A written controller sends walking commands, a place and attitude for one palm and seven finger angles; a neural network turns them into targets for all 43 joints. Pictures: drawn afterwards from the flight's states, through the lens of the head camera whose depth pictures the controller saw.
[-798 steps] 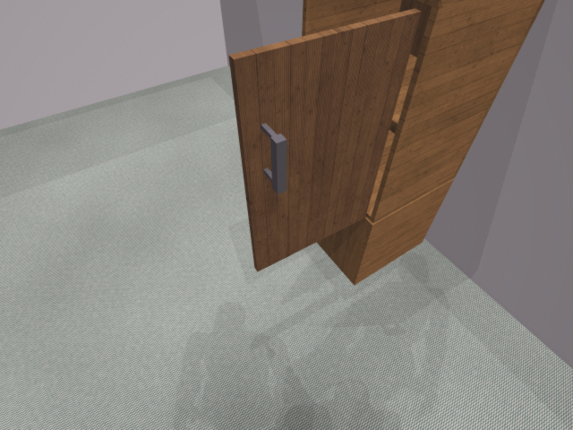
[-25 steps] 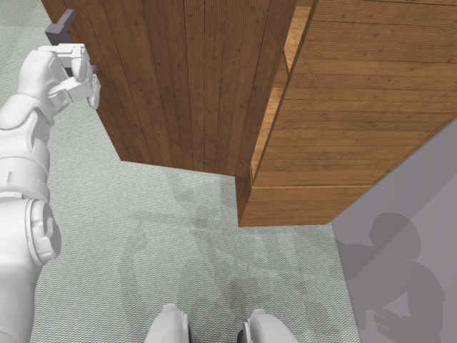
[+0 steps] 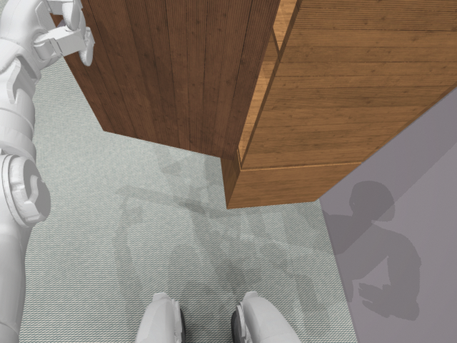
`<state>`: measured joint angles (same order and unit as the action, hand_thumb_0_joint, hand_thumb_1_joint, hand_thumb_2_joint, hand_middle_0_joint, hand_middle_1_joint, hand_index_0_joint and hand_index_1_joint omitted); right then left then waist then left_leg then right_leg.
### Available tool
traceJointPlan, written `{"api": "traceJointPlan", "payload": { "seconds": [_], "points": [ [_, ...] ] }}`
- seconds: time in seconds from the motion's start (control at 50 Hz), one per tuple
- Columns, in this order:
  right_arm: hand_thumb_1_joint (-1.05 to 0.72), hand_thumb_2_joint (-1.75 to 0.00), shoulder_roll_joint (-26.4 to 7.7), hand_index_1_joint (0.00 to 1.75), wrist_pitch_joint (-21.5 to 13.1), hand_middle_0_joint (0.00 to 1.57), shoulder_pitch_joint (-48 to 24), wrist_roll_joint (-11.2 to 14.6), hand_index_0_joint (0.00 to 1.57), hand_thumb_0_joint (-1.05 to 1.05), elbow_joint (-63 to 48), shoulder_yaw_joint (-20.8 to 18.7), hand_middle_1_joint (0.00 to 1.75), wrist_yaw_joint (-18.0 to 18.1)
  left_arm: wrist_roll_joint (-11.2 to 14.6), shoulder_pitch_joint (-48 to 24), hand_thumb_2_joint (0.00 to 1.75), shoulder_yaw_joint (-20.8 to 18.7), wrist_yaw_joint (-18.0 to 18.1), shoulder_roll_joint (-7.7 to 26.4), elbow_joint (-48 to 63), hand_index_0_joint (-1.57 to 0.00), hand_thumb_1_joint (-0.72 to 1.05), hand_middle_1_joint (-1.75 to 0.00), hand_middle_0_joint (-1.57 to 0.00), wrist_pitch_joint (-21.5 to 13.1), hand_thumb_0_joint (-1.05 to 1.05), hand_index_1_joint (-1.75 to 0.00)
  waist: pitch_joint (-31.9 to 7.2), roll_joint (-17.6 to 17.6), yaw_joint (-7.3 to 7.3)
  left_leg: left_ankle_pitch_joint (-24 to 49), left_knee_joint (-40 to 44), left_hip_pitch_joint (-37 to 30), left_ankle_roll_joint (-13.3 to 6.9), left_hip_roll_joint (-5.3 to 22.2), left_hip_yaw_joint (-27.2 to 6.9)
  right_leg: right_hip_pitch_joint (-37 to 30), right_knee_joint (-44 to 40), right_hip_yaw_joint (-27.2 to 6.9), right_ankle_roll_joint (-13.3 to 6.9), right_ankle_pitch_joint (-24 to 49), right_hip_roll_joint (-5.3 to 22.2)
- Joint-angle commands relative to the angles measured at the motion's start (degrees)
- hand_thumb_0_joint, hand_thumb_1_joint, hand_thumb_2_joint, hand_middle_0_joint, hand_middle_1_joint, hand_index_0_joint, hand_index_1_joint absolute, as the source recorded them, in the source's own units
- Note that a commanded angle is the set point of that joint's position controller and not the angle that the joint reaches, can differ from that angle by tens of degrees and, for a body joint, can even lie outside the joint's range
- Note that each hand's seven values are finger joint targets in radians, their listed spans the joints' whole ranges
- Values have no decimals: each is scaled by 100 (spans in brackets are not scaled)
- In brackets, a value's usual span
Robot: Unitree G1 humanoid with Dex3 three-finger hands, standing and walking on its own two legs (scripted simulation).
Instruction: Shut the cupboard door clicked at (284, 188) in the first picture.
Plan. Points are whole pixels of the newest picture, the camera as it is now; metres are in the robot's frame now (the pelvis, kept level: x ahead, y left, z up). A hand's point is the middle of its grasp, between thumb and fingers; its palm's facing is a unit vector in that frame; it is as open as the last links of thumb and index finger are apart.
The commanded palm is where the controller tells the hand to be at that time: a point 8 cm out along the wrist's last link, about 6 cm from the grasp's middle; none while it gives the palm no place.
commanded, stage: push the door shut along its arc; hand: left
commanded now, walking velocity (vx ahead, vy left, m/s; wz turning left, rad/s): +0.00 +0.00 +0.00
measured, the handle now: (41, 4) +0.63 +0.22 +0.14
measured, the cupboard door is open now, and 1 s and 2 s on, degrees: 72 64 61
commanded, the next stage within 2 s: pull the fist back off the door in 0.72 s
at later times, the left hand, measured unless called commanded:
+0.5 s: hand (109, 18) +0.59 +0.12 +0.14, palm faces -0.37 -0.93 -0.01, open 3.0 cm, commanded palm +0.63 +0.14 +0.14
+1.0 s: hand (123, 9) +0.62 +0.10 +0.14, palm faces -0.01 -1.00 +0.09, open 2.9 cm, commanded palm +0.62 +0.11 +0.14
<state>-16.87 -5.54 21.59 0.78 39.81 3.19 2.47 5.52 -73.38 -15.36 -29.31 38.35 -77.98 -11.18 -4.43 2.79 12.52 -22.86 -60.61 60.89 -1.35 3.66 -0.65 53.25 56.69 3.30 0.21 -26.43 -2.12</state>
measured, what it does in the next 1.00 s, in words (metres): stands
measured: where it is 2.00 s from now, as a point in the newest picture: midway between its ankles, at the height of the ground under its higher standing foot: outside the picture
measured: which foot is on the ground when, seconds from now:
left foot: down 0.00-1.00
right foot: down 0.00-1.00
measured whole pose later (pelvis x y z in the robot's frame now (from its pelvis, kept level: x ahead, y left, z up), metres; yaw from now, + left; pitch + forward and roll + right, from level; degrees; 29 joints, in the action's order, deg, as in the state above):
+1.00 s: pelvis +0.00 +0.00 -0.02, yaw -1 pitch +28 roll -6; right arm -14.8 -6.8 23.4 -3.7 38.9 3.4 -1.2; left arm -0.6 -85.2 -18.9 -2.7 31.9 -79.9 -6.1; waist -6.2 3.7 16.0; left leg -24.6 -65.8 69.6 -0.9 4.2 -2.3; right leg 61.2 61.2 4.6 -0.1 -28.2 -2.8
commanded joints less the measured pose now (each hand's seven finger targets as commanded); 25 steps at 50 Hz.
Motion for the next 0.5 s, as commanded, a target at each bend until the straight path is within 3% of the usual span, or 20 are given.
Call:
{"api": "traceJointPlan", "payload": {
  "seconds": [0.0,0.06,0.14,0.22,0.28,0.36,0.4,0.48],
  "points": [
    [-90,-90,-1174,30,-74,20,1195,-9,20,0,-114,-466,30,106,51,-3394,90,-78,-80,904,1380,-130,90,-150,-130,-326,0,-150,-3167,1032,410,2050,340,-3824,-93,-28,-583,469,-698,-25,-157,1425,-169],
    [-90,-90,-1162,30,-50,20,1231,-28,20,0,-104,-472,30,103,39,-3445,90,-70,-103,864,1351,-130,90,-150,-130,-256,0,-150,-3300,1105,418,2283,261,-3934,-89,-41,-584,536,-652,-8,-163,1540,-189],
    [-90,-90,-1155,30,26,20,1292,-48,20,0,-123,-372,30,127,-106,-3459,90,-366,-20,1401,891,-130,90,-150,-130,-108,0,-150,-3065,807,454,2028,182,-3242,-154,-79,-443,214,-638,-34,-139,1600,-206],
    [-90,-90,-1126,30,80,20,1387,-76,20,0,-182,-335,30,144,-298,-3544,90,-637,44,1958,1009,-130,90,-150,-130,-232,0,-150,-3287,799,436,2161,6,-2908,-203,-107,-313,-138,-524,-116,-116,1954,-214],
    [-90,-90,-1106,30,142,20,1388,-87,20,0,-157,-379,30,127,-401,-3617,90,-371,-31,1732,1063,-130,90,-150,-130,-220,0,-150,-3376,1006,473,2214,-48,-3023,-172,-87,-302,-37,-504,-98,-119,1998,-224],
    [-90,-90,-1142,30,138,20,1380,-63,20,0,-130,-447,30,121,-247,-3775,90,-187,-218,1412,1189,-130,90,-150,-130,-76,0,-150,-3516,1080,545,2341,-62,-3328,-173,-89,-332,127,-545,-49,-122,2045,-273],
    [-90,-90,-1152,30,143,20,1393,-58,20,0,-35,-411,30,148,-213,-3916,90,-108,-265,1374,958,-130,90,-150,-130,56,0,-150,-3233,940,654,2157,-90,-3091,-198,-76,-303,183,-566,-33,-103,1973,-278],
    [-90,-90,-1141,30,102,20,1369,-97,20,0,125,-380,30,160,-150,-4068,90,132,-232,1003,896,-130,90,-150,-130,135,0,-150,-3096,1135,724,2167,-111,-3251,-189,-45,-336,508,-553,51,-130,1782,-292]
  ]
}}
